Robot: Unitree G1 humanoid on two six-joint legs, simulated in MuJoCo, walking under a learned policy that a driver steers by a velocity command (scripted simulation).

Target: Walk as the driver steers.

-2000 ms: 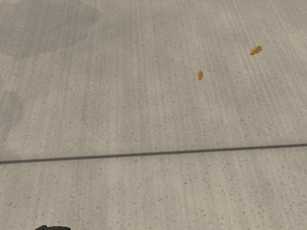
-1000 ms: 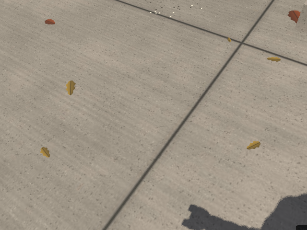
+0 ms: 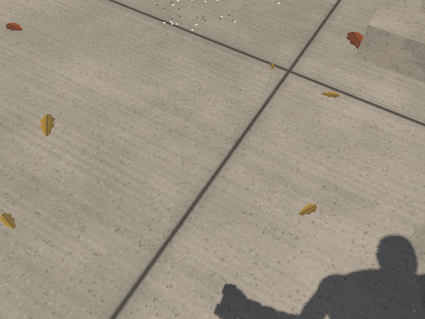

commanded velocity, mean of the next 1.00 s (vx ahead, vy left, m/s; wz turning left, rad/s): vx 0.05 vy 0.00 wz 0.10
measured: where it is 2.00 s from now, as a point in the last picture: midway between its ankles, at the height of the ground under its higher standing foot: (253, 226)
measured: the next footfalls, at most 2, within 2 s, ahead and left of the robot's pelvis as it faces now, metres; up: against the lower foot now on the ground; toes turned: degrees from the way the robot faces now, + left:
left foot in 0.02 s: +0.06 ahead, +0.11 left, +0.00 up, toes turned +6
right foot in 0.52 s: +0.17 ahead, -0.08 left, +0.00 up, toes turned +27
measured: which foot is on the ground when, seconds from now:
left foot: up 0.00-0.00, down 0.02-0.54, up 0.56-0.86, down 0.88-1.00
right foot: down 0.00-0.04, up 0.06-0.50, down 0.52-0.88, up 0.90-1.00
